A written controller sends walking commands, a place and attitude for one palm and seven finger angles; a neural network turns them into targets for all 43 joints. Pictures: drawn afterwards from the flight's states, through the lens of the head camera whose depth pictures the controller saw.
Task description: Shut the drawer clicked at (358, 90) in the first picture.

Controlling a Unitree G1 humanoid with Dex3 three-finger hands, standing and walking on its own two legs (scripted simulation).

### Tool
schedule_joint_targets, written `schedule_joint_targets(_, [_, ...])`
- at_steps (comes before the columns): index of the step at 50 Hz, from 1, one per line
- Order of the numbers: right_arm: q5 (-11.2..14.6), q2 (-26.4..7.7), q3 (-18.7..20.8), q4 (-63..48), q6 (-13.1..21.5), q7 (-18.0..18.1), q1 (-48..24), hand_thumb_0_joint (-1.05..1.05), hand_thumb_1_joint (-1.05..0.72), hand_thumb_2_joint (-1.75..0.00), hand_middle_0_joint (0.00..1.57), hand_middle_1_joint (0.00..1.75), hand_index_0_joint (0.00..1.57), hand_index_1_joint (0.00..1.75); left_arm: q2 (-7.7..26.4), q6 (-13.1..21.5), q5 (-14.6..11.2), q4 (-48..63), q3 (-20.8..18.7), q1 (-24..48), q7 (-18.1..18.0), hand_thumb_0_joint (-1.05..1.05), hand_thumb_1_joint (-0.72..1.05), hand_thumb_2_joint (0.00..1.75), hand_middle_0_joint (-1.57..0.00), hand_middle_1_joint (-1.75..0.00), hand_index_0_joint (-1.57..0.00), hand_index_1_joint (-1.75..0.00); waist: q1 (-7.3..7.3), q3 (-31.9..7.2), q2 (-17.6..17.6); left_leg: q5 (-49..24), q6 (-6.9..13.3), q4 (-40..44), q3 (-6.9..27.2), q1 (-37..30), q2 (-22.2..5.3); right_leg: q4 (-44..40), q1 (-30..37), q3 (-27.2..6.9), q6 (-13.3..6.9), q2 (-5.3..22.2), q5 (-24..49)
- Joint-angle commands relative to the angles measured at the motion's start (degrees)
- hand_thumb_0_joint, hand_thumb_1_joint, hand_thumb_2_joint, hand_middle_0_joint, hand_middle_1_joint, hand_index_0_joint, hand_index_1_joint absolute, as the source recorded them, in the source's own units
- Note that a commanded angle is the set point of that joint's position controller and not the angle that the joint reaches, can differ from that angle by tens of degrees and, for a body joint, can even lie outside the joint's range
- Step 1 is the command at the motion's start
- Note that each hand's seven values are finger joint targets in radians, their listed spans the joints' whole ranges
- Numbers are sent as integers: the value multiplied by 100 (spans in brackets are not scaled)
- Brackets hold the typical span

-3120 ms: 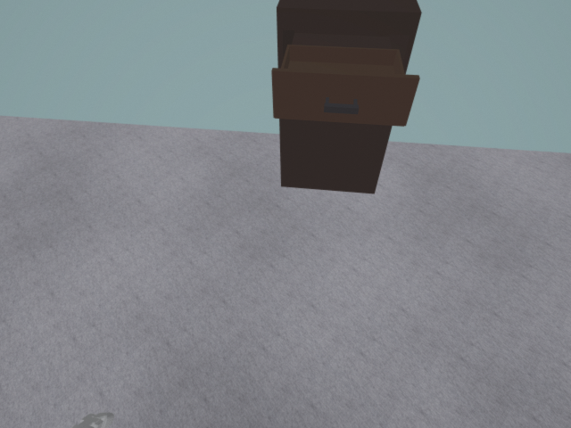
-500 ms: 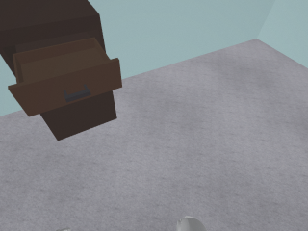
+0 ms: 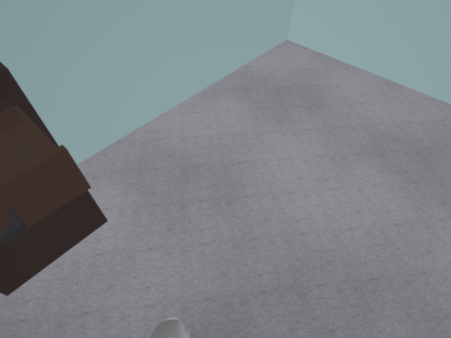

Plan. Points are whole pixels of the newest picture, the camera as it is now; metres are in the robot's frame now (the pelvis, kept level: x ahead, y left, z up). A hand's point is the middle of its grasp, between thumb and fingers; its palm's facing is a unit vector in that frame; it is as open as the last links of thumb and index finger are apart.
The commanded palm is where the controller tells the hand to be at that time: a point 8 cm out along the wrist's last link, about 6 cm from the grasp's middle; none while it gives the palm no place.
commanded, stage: walk to a spot facing it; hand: left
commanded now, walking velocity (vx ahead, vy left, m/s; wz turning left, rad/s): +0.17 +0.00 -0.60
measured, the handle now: out of the picture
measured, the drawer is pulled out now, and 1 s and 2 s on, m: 0.30 0.30 0.30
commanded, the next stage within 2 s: turn to face it in 0.52 s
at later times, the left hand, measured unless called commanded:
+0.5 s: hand (135, 288) +0.25 +0.21 -0.17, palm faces -0.27 -0.95 -0.17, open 7.4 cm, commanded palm none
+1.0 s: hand (172, 262) +0.31 +0.14 -0.17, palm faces -0.30 -0.94 -0.14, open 7.4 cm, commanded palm none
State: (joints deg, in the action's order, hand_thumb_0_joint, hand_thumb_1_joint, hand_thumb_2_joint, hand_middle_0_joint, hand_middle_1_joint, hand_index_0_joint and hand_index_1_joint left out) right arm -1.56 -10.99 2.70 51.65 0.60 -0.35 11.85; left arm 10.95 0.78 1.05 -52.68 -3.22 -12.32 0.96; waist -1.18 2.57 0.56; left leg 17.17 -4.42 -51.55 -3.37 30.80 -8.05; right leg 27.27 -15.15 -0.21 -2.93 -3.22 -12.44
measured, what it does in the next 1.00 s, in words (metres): walks ahead, turning right: left foot, then right foot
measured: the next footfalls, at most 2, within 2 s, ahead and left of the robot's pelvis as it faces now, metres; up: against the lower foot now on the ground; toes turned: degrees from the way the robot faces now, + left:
left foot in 0.12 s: +0.15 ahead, +0.14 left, +0.00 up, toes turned +1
right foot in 0.62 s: +0.14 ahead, -0.11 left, +0.00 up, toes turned -30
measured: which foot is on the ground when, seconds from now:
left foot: up 0.00-0.10, down 0.12-0.62, up 0.64-0.98, down 1.00-1.00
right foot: down 0.00-0.12, up 0.14-0.60, down 0.62-1.00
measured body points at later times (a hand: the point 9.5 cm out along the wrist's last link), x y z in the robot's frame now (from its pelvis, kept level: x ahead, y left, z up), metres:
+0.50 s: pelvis +0.11 +0.05 +0.00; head +0.16 +0.06 +0.45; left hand +0.26 +0.26 -0.15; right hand +0.07 -0.20 -0.13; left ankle +0.11 +0.14 -0.74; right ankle +0.10 -0.10 -0.68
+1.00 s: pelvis +0.14 +0.03 -0.01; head +0.16 +0.04 +0.44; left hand +0.32 +0.19 -0.16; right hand +0.07 -0.19 -0.16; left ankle +0.18 +0.11 -0.74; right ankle +0.11 -0.09 -0.74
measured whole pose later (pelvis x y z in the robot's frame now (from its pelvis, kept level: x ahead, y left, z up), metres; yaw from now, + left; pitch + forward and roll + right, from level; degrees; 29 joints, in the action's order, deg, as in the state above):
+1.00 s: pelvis +0.14 +0.03 -0.01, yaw -18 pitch -1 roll -2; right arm -0.8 -7.8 2.1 58.0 -2.8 0.1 16.9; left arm 8.5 -1.0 0.9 -53.0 -2.0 -7.7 -1.3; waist -2.4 2.7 -0.5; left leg 19.2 -2.8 -38.6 -6.5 17.9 -4.2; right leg 33.7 -14.3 11.8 -0.3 3.6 -17.7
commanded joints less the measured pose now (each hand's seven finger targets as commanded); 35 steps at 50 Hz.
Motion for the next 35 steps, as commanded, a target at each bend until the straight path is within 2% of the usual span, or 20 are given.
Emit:
schedule_joint_targets(1, [40, -462, 122, -525, 194, 18, -55, 0, -90, -90, 20, 30, 20, 30, 1203, 114, 23, 399, -356, -184, -40, 0, 90, 90, -20, -30, -20, -30, 234, -273, -888, 120, 48, 948, -108, -733, 409, -1002, -145, -1662, -798, 1389, 47])
schedule_joint_targets(3, [64, -508, 131, -485, 218, 82, 66, 0, -90, -90, 20, 30, 20, 30, 1162, 54, -11, 427, -369, -150, -49, 0, 90, 90, -20, -30, -20, -30, 123, -301, -879, -132, 58, 1703, -150, -1450, 569, -640, -319, -1702, -628, 1242, 287])
schedule_joint_targets(4, [68, -589, 150, -404, 239, 131, 327, 0, -90, -90, 20, 30, 20, 30, 1045, 13, -16, 438, -353, -103, -60, 0, 90, 90, -20, -30, -20, -30, -26, -353, -692, -345, 79, 2342, -84, -2210, 484, -181, -719, -1591, -431, 1033, 199])
schedule_joint_targets(5, [28, -975, 211, -301, 278, 200, 768, 0, -90, -90, 20, 30, 20, 30, 727, -21, -54, 515, -306, -174, -44, 0, 90, 90, -20, -30, -20, -30, -205, -588, 241, -15, 312, 3010, 786, -3170, -306, 785, -1417, -1182, -142, 493, -396])
schedule_joint_targets(6, [-35, -1581, 312, -277, 251, 200, 1258, 0, -90, -90, 20, 30, 20, 30, 431, -24, -88, 624, -239, -211, 23, 0, 90, 90, -20, -30, -20, -30, -379, -820, 1777, -155, 947, 3609, 2479, -3681, -1944, 2536, -2376, -135, 271, -198, -2315])
schedule_joint_targets(7, [-4, -1513, 256, -377, 177, 171, 1032, 0, -90, -90, 20, 30, 20, 30, 699, -16, 1, 596, -277, -247, 30, 0, 90, 90, -20, -30, -20, -30, -308, -668, 1295, 306, 1295, 3757, 2656, -3016, -2296, 3460, -2344, -179, 320, 255, -2396])
schedule_joint_targets(8, [-21, -1220, 198, -412, 200, 186, 722, 0, -90, -90, 20, 30, 20, 30, 726, -28, 52, 505, -325, -129, 54, 0, 90, 90, -20, -30, -20, -30, -215, -372, 894, 254, 1238, 3835, 2297, -2543, -1980, 3959, -2337, -175, 374, 355, -1968])
schedule_joint_targets(9, [8, -1081, 140, -486, 208, 201, 374, 0, -90, -90, 20, 30, 20, 30, 731, -50, 51, 437, -327, -166, 100, 0, 90, 90, -20, -30, -20, -30, -45, -151, 912, -257, 1161, 3789, 1705, -2298, -1810, 4148, -2380, -99, 427, 568, -1610])
schedule_joint_targets(11, [20, -829, 67, -459, 234, 219, 161, 0, -90, -90, 20, 30, 20, 30, 598, -156, 49, 307, -303, -319, 134, 0, 90, 90, -20, -30, -20, -30, 139, -157, 744, -1823, 976, 3619, 617, -2201, -1368, 4327, -2099, 1, 549, 675, -934])
schedule_joint_targets(12, [33, -787, 61, -405, 247, 233, 230, 0, -90, -90, 20, 30, 20, 30, 537, -205, 41, 278, -285, -396, 125, 0, 90, 90, -20, -30, -20, -30, 143, -282, 752, -2603, 942, 3463, 226, -2309, -1247, 4327, -1981, 58, 593, 674, -815])
schedule_joint_targets(14, [56, -789, 67, -323, 248, 252, 346, 0, -90, -90, 20, 30, 20, 30, 476, -264, 21, 237, -265, -447, 111, 0, 90, 90, -20, -30, -20, -30, 135, -457, 801, -3607, 947, 3224, -230, -2603, -1183, 4156, -1936, 175, 656, 692, -737])
schedule_joint_targets(16, [59, -800, 96, -221, 229, 247, 476, 0, -90, -90, 20, 30, 20, 30, 399, -325, 29, 252, -253, -361, 101, 0, 90, 90, -20, -30, -20, -30, 132, -463, 793, -3818, 973, 3161, -411, -2720, -1177, 3975, -1928, 251, 698, 686, -645])
schedule_joint_targets(25, [-8, -951, 290, 4, 70, 190, 736, 0, -90, -90, 20, 30, 20, 30, 304, -330, 45, 575, -192, 621, 94, 0, 90, 90, -20, -30, -20, -30, -166, -175, 1150, -3523, 1047, 2828, -911, -2773, -1387, 1985, -1355, 651, 571, 663, -828])
schedule_joint_targets(27, [-19, -1077, 348, -6, 49, 171, 642, 0, -90, -90, 20, 30, 20, 30, 343, -269, 43, 630, -187, 601, 81, 0, 90, 90, -20, -30, -20, -30, -112, -290, 1161, -3554, 968, 2524, -977, -2895, -1498, 1422, -1054, 709, 446, 593, -900])
schedule_joint_targets(29, [18, -1092, 364, -18, 21, 134, 662, 0, -90, -90, 20, 30, 20, 30, 542, -183, 62, 548, -206, 199, 41, 0, 90, 90, -20, -30, -20, -30, 147, -529, 774, -3721, 658, 1579, -1216, -2611, -1369, 447, -43, 850, 300, 394, -145])
schedule_joint_targets(30, [69, -1018, 343, -102, 13, 93, 665, 0, -90, -90, 20, 30, 20, 30, 886, -99, 80, 411, -283, -372, -3, 0, 90, 90, -20, -30, -20, -30, 468, -934, 116, -3006, 364, 419, -1343, -1735, -1218, -97, 1285, 299, 78, 784, 957])
schedule_joint_targets(31, [101, -550, 203, -363, -5, 59, 566, 0, -90, -90, 20, 30, 20, 30, 1558, -22, 85, 295, -415, -869, -99, 0, 90, 90, -20, -30, -20, -30, 656, -1241, -1678, 1314, 0, -1064, -1369, 158, -207, -268, 2481, -1954, -614, 2441, 3659])
schedule_joint_targets(32, [102, -576, 176, -385, -59, 171, 424, 0, -90, -90, 20, 30, 20, 30, 1657, -56, -57, 178, -402, -1026, -161, 0, 90, 90, -20, -30, -20, -30, 642, -1409, -1239, 2165, 29, -1756, -310, 350, 17, -126, 2232, -1811, -1082, 2842, 4944])
schedule_joint_targets(33, [121, -504, 131, -334, -105, 211, 342, 0, -90, -90, 20, 30, 20, 30, 1570, -61, -39, 234, -398, -845, -206, 0, 90, 90, -20, -30, -20, -30, 577, -1513, -1559, 1988, 97, -2010, 109, 267, 25, -309, 1843, -1809, -1065, 2598, 4028])
schedule_joint_targets(35, [60, -519, 126, 12, -186, 194, 410, 0, -90, -90, 20, 30, 20, 30, 1004, -73, -3, 345, -209, 5, -276, 0, 90, 90, -20, -30, -20, -30, 181, -843, -873, 1067, 115, -2079, 262, 85, 12, -572, 951, -1028, -799, 2117, 2767])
